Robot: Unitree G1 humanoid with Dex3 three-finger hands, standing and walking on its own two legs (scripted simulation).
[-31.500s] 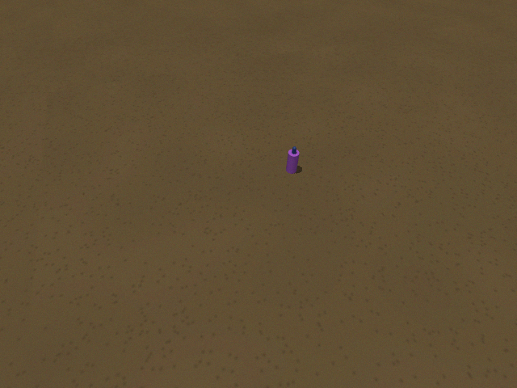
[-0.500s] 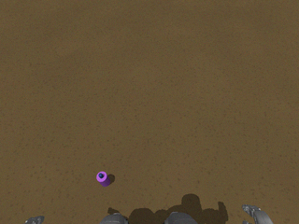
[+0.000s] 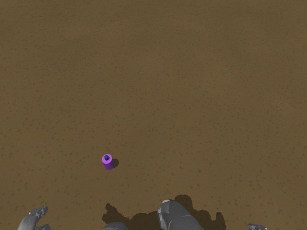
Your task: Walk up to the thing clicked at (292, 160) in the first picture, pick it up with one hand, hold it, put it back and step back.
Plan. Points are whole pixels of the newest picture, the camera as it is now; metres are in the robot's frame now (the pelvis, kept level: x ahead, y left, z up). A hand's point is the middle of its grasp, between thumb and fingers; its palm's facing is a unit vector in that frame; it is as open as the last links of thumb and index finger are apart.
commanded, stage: step back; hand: left
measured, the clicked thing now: (107, 161) +0.50 +0.21 -0.68
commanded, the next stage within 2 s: none
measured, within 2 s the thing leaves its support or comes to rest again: neither
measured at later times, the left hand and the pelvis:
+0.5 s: hand out of the picture +0.02 +0.27 -0.14, palm faces -0.05 -0.91 -0.41, open 7.3 cm; pelvis -0.12 +0.01 -0.01, yaw -2 degrees
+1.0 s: hand out of the picture -0.18 +0.26 -0.16, palm faces -0.14 -0.90 -0.40, open 7.3 cm; pelvis -0.29 +0.00 -0.02, yaw -7 degrees
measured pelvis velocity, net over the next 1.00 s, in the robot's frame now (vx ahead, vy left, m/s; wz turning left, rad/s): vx -0.29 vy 0.00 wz -0.13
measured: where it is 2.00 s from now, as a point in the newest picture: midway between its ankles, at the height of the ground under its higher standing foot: outside the picture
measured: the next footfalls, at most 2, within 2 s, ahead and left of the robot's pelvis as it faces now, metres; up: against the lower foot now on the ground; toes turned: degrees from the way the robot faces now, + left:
right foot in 0.22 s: -0.03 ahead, -0.12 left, +0.00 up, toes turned -1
left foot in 0.54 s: -0.11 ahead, +0.13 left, +0.00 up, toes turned -5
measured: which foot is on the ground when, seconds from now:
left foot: down 0.00-0.24, up 0.26-0.52, down 0.54-1.00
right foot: up 0.00-0.20, down 0.22-0.56, up 0.58-0.94, down 0.96-1.00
